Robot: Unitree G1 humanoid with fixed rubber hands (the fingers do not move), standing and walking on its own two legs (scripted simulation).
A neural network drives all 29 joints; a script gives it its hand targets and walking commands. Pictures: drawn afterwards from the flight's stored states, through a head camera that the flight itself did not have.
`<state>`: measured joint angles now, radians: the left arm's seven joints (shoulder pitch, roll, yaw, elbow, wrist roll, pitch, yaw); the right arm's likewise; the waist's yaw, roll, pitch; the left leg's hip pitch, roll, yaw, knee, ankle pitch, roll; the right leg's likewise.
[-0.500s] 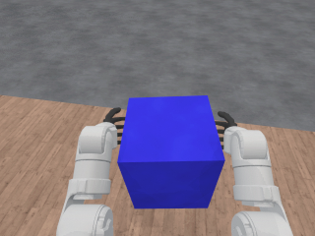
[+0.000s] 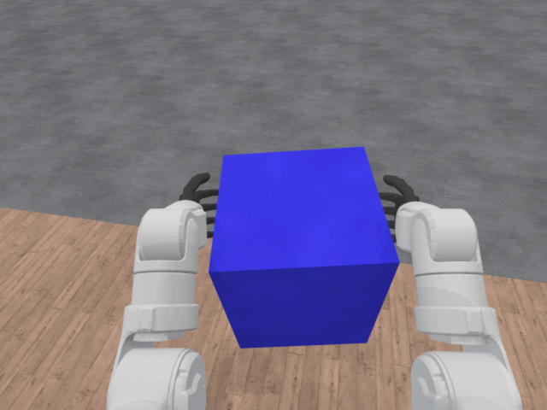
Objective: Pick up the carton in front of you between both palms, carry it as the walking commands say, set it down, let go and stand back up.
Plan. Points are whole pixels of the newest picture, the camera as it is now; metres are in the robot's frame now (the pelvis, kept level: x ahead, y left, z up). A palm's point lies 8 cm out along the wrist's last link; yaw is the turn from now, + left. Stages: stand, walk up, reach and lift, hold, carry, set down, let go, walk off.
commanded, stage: carry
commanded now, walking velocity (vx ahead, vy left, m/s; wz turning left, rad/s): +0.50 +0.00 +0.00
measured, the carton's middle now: (298, 253) +0.36 +0.00 +0.04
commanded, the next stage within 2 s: none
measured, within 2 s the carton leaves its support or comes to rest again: neither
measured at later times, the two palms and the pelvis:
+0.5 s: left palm (208, 118) +0.66 +0.18 +0.10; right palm (353, 115) +0.66 -0.12 +0.10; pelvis +0.31 +0.02 -0.03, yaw -2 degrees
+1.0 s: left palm (239, 55) +0.97 +0.14 +0.10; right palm (351, 55) +0.95 -0.16 +0.09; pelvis +0.61 +0.01 -0.04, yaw +1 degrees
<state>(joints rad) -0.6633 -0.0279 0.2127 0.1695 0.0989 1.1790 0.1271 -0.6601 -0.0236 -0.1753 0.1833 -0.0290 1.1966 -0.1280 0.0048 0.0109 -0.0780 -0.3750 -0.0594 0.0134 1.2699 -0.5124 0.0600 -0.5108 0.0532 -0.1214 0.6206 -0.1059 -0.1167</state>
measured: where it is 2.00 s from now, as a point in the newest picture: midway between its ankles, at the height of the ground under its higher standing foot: (295, 213)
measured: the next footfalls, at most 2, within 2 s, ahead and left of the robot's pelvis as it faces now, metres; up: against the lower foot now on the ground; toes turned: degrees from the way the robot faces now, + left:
left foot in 0.46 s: +0.45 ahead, +0.07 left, -0.03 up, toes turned +2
right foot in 1.00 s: +0.78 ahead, -0.05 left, -0.06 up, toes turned -3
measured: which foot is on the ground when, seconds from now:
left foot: up 0.00-0.44, down 0.46-1.00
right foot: down 0.00-0.48, up 0.50-0.98, down 1.00-1.00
